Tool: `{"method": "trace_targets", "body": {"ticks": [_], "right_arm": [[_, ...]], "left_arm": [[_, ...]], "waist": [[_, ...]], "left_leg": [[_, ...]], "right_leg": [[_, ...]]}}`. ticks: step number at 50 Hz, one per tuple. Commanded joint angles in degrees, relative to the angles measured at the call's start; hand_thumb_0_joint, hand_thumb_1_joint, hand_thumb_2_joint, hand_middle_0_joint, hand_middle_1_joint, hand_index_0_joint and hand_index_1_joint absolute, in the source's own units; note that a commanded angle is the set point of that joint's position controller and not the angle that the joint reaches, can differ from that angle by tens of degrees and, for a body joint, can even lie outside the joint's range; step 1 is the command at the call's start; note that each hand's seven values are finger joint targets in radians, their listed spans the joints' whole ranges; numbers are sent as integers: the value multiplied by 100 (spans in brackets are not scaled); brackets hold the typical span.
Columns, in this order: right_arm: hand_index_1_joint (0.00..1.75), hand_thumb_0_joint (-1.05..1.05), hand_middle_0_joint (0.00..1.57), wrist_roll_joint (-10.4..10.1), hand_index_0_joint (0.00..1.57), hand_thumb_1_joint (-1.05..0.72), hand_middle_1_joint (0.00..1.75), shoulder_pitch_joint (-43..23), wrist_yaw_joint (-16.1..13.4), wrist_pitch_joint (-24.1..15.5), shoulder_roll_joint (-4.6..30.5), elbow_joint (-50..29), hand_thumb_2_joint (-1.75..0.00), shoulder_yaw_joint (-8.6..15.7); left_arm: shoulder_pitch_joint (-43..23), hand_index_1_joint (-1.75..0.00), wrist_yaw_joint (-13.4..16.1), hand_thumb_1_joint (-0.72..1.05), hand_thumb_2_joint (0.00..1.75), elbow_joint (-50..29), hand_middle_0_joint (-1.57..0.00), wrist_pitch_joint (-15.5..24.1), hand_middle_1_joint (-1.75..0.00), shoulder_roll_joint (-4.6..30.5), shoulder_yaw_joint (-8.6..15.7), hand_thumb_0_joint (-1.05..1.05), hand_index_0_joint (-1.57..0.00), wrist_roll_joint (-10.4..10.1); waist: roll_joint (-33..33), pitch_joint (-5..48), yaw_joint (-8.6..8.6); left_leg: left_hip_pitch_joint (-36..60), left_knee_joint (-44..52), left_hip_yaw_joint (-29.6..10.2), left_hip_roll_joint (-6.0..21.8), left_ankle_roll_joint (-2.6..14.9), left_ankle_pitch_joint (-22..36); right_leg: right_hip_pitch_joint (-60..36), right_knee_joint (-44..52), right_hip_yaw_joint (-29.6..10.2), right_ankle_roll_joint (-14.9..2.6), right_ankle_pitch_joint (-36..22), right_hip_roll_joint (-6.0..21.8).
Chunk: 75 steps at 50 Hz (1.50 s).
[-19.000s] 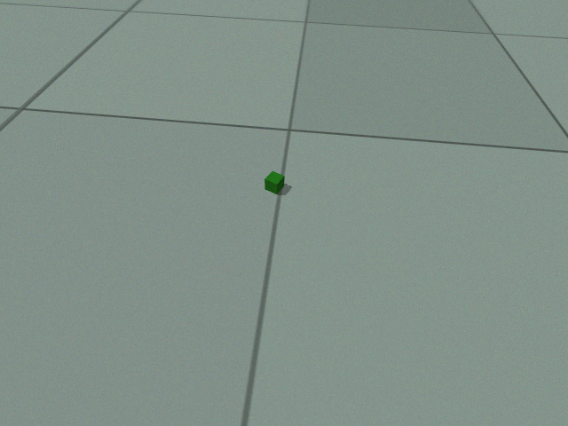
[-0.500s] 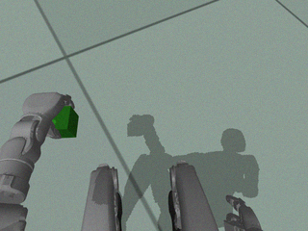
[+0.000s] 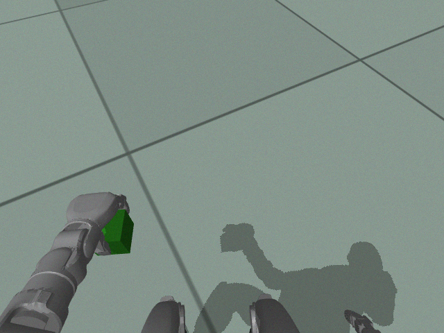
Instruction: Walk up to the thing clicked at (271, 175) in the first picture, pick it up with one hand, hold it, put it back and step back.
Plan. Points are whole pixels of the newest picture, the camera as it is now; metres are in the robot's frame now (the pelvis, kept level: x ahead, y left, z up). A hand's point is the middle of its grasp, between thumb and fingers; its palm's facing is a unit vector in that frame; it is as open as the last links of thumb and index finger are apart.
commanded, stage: lift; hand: left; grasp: from above
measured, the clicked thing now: (111, 232) +0.35 +0.23 -0.11
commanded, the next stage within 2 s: hold in 0.24 s
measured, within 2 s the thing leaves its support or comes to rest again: neither
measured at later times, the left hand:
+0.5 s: hand (92, 202) +0.36 +0.23 +0.00, palm faces -0.45 -0.05 -0.89, open 9.6 cm
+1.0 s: hand (92, 194) +0.36 +0.22 +0.03, palm faces -0.46 -0.03 -0.89, open 9.6 cm
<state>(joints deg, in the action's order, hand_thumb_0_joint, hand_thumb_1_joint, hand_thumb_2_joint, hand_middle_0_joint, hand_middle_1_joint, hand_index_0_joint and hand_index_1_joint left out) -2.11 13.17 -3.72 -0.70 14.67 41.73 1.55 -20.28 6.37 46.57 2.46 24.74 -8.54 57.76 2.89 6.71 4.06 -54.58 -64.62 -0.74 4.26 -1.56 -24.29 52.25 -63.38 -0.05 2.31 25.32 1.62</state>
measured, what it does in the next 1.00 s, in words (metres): rises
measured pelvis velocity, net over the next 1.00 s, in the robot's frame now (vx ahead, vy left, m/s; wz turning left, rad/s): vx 0.05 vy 0.00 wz -0.02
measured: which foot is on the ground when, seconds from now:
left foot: down 0.00-1.00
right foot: down 0.00-1.00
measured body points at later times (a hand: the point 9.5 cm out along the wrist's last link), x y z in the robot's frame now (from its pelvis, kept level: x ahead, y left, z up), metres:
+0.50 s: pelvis +0.04 +0.01 +0.06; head +0.08 +0.00 +0.51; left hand +0.38 +0.23 +0.05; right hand +0.14 -0.26 -0.06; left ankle +0.07 +0.14 -0.65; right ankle +0.06 -0.15 -0.65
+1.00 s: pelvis +0.05 +0.00 +0.07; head +0.08 -0.02 +0.52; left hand +0.38 +0.22 +0.08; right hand +0.17 -0.26 -0.05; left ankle +0.07 +0.14 -0.65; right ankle +0.06 -0.15 -0.65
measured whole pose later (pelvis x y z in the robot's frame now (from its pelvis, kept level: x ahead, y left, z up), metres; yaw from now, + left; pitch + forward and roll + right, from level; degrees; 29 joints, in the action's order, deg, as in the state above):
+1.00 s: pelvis +0.05 +0.00 +0.07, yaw -1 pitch +5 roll +0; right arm -3.1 12.5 -2.5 4.0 14.8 39.4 2.6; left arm -15.6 -1.3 38.4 0.1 22.7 -11.2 57.8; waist 2.6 2.9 0.8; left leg -23.9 -36.1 3.2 3.3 -1.3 -17.0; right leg 23.4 -36.4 -2.0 2.6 17.9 2.4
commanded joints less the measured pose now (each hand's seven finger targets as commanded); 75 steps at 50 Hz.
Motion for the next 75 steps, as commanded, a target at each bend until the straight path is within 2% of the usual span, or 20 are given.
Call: {"method": "trace_targets", "body": {"ticks": [1, 9, 10, 15, 18, 20, 24, 25, 26, 35, 40, 47, 49, 53, 54, 56, 59, 65, 71, 75], "right_arm": [[30, 0, 20, 1, 20, -90, 30, 51, -66, -219, 743, -538, -90, 306], [30, 0, 20, -27, 20, -90, 30, -15, -59, -158, 743, -553, -90, 346], [30, 0, 20, -28, 20, -90, 30, 22, -65, -148, 753, -512, -90, 358], [30, 0, 20, -25, 20, -90, 30, 5, -50, -111, 759, -487, -90, 378], [30, 0, 20, -16, 20, -90, 30, -10, -29, -76, 753, -478, -89, 393], [30, 0, 20, -24, 20, -90, 30, -22, -16, -59, 740, -508, -89, 381], [30, 0, 20, -43, 20, -90, 30, -99, 14, -1, 764, -611, -90, 401], [30, 0, 20, -41, 20, -90, 30, -69, 18, 4, 787, -629, -89, 420], [30, 0, 20, -51, 20, -90, 30, -88, 17, 17, 780, -627, -89, 409], [30, 0, 20, -66, 20, -90, 30, -90, 64, 132, 786, -743, -90, 424], [30, 0, 20, -89, 20, -90, 30, -224, 72, 201, 774, -852, -90, 402], [30, 0, 20, -100, 20, -90, 30, -306, 52, 268, 760, -959, -90, 376], [30, 0, 20, -114, 20, -90, 30, -365, 39, 281, 772, -970, -90, 372], [30, 0, 20, -116, 20, -90, 30, -390, 30, 303, 774, -1001, -90, 358], [30, 0, 20, -117, 20, -90, 30, -414, 31, 303, 750, -1018, -90, 337], [30, 0, 20, -129, 20, -90, 30, -434, 25, 309, 750, -1016, -90, 338], [30, 0, 20, -132, 20, -90, 30, -500, 13, 321, 741, -1050, -90, 331], [30, 0, 20, -135, 20, -90, 30, -616, -16, 337, 733, -1066, -90, 301], [30, 0, 20, -150, 20, -90, 30, -709, -31, 352, 686, -1142, -90, 268], [30, 0, 20, -156, 20, -90, 30, -775, -36, 343, 690, -1165, -90, 263]], "left_arm": [[-1780, -57, 380, 71, 70, -898, -106, -77, -58, 1256, 537, 0, -108, -41], [-1704, -56, 307, 78, 69, -950, -111, -264, -58, 1098, 339, 0, -114, -101], [-1637, -56, 297, 79, 68, -962, -111, -285, -59, 1188, 429, 0, -114, -90], [-1723, -56, 189, 82, 70, -1088, -115, -294, -59, 1014, 294, 0, -117, -88], [-1714, -53, 134, 76, 65, -1124, -108, -287, -57, 1057, 331, 0, -112, -57], [-1737, -50, 58, 72, 59, -1156, -104, -262, -55, 957, 234, 0, -109, -37], [-1624, -51, -123, 73, 65, -1289, -108, -232, -54, 981, 229, 0, -110, -41], [-1654, -51, -160, 72, 65, -1317, -107, -213, -54, 969, 230, 0, -110, -49], [-1590, -51, -179, 70, 67, -1378, -106, -210, -53, 968, 220, 0, -108, -41], [-1572, -52, -269, 72, 72, -1616, -110, -226, -52, 983, 278, 0, -110, 1], [-1489, -49, -405, 74, 65, -1656, -109, -249, -52, 1070, 318, 0, -111, 17], [-1336, -50, -567, 75, 66, -1903, -110, -229, -51, 1002, 293, 0, -112, -13], [-1435, -51, -584, 76, 68, -1984, -111, -210, -52, 1119, 351, 0, -113, 3], [-1359, -53, -560, 76, 70, -1996, -111, -229, -54, 1041, 352, 0, -113, -41], [-1415, -53, -581, 76, 69, -2098, -111, -215, -54, 954, 265, 0, -113, -61], [-1353, -52, -595, 78, 66, -2067, -111, -224, -54, 1067, 363, 0, -114, -49], [-1338, -52, -646, 77, 69, -2171, -113, -235, -53, 1008, 311, 0, -114, -48], [-1426, -51, -677, 77, 66, -2306, -111, -214, -53, 1104, 375, 0, -113, -100], [-1193, -51, -732, 73, 66, -2278, -109, -242, -52, 1001, 326, 0, -111, -93], [-1240, -49, -774, 72, 64, -2508, -108, -247, -51, 1041, 356, 0, -110, -119]], "waist": [[48, 1667, -47], [-127, 1545, -88], [-125, 1645, -129], [-77, 1571, -96], [37, 1524, -188], [-5, 1405, -125], [30, 1394, -230], [10, 1425, -159], [13, 1407, -226], [-88, 1429, -247], [-179, 1243, -350], [-246, 1199, -346], [-156, 1187, -383], [-154, 1042, -381], [-213, 1032, -345], [-200, 1045, -395], [-281, 1130, -402], [-255, 1011, -420], [-290, 770, -447], [-284, 868, -461]], "left_leg": [[1774, 1439, 11, -398, 170, 119], [2521, 1994, 116, -426, 184, 822], [2617, 2028, 123, -436, 184, 971], [3114, 2335, 144, -406, 153, 1416], [3321, 2505, 145, -393, 125, 1636], [3315, 2596, 154, -406, 138, 1619], [3560, 2764, 202, -412, 124, 1815], [3652, 2789, 201, -388, 119, 1868], [3730, 2827, 186, -387, 116, 1996], [3901, 2927, 304, -426, 147, 2494], [3876, 3080, 337, -466, 182, 2263], [4029, 3213, 348, -460, 201, 2229], [4104, 3251, 376, -469, 203, 2255], [4126, 3373, 377, -448, 191, 2118], [4135, 3384, 359, -444, 202, 2013], [4152, 3438, 370, -456, 205, 1978], [4256, 3436, 390, -475, 227, 2080], [4321, 3572, 401, -479, 232, 1879], [4338, 3700, 421, -483, 234, 1767], [4460, 3770, 411, -474, 235, 1705]], "right_leg": [[-1114, 1604, -21, -229, -239, -295], [-1923, 2199, -44, -186, -930, -286], [-2059, 2238, -69, -183, -1090, -285], [-2293, 2436, -18, -203, -1448, -315], [-2424, 2534, 30, -226, -1573, -331], [-2485, 2616, 29, -226, -1575, -335], [-2670, 2746, 44, -240, -1695, -347], [-2688, 2755, 70, -246, -1715, -362], [-2735, 2768, 76, -247, -1813, -367], [-3131, 2902, 35, -217, -2362, -350], [-3260, 3077, 18, -196, -2200, -318], [-3336, 3170, 9, -195, -2152, -322], [-3341, 3211, -2, -186, -2191, -307], [-3320, 3304, 10, -205, -2020, -320], [-3281, 3336, 4, -197, -1922, -322], [-3386, 3372, 1, -196, -1868, -311], [-3432, 3402, -26, -168, -2004, -284], [-3486, 3568, -21, -158, -1784, -274], [-3459, 3691, -25, -178, -1653, -265], [-3570, 3750, -35, -178, -1563, -263]]}}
